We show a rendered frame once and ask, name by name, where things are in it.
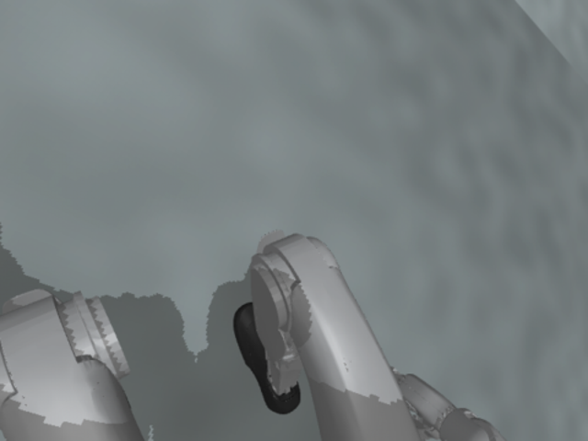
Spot right robot arm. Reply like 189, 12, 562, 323
439, 408, 506, 441

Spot right robot foot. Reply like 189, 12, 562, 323
233, 302, 300, 414

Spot right robot hand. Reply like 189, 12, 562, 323
390, 367, 457, 441

